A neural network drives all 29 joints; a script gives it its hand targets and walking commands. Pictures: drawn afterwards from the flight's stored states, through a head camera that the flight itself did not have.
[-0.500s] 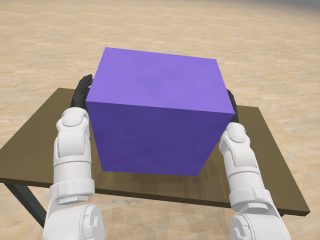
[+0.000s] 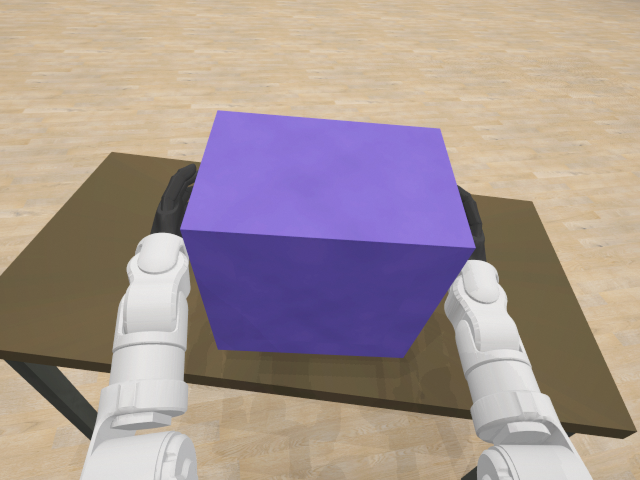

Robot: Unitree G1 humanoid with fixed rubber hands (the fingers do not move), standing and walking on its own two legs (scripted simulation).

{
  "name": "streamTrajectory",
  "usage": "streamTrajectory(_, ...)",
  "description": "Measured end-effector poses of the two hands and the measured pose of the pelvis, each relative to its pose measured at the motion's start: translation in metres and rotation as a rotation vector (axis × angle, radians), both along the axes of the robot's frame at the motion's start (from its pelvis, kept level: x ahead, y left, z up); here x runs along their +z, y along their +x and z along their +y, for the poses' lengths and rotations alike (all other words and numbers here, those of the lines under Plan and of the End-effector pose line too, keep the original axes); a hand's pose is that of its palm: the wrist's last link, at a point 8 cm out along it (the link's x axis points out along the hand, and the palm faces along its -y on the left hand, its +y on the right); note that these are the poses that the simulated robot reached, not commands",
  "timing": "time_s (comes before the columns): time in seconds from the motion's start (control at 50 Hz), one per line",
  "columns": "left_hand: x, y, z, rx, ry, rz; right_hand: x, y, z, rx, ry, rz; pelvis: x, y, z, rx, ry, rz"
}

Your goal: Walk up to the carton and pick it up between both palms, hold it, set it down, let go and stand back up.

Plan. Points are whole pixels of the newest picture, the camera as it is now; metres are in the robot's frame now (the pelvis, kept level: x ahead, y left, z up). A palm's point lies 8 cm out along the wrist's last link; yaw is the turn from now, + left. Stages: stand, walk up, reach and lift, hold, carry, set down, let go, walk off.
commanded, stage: set down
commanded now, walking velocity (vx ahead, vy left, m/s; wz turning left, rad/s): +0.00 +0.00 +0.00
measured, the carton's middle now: (320, 247) +0.39 -0.01 +0.11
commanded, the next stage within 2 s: none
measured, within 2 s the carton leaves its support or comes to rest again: neither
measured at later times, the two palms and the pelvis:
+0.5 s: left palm (187, 233) +0.40 +0.16 +0.12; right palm (461, 265) +0.36 -0.19 +0.10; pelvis -0.01 +0.00 +0.00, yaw -1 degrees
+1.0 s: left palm (189, 239) +0.42 +0.17 +0.09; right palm (447, 266) +0.38 -0.19 +0.08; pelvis +0.01 +0.01 +0.00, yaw -1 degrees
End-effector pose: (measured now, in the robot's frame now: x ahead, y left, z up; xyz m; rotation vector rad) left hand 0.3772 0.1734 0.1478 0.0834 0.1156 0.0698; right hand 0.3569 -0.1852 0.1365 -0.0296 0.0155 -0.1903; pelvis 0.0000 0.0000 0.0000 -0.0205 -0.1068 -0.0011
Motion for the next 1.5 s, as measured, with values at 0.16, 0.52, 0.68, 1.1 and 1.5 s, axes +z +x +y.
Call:
streamTrajectory(0.16,-0.008,0.001,0.004,-0.007,-0.002,0.023,-0.008,-0.003,0.005,-0.009,-0.008,0.022,0.000,-0.003,0.002,-0.006,0.000,0.004)
streamTrajectory(0.52,-0.026,0.022,-0.010,-0.041,-0.002,0.075,-0.032,0.005,-0.008,-0.046,0.000,0.071,0.002,-0.006,0.000,-0.020,0.005,0.059)
streamTrajectory(0.68,-0.034,0.030,-0.011,-0.042,-0.016,0.077,-0.035,0.012,-0.009,-0.048,-0.006,0.072,0.002,0.000,0.000,-0.023,0.005,0.075)
streamTrajectory(1.1,-0.062,0.045,-0.006,-0.060,-0.014,0.121,-0.058,0.022,-0.004,-0.063,-0.009,0.115,0.001,0.007,0.007,-0.027,-0.002,0.136)
streamTrajectory(1.5,-0.076,0.064,-0.013,-0.078,-0.035,0.162,-0.071,0.032,-0.010,-0.088,0.010,0.155,0.001,0.010,0.003,-0.037,0.009,0.189)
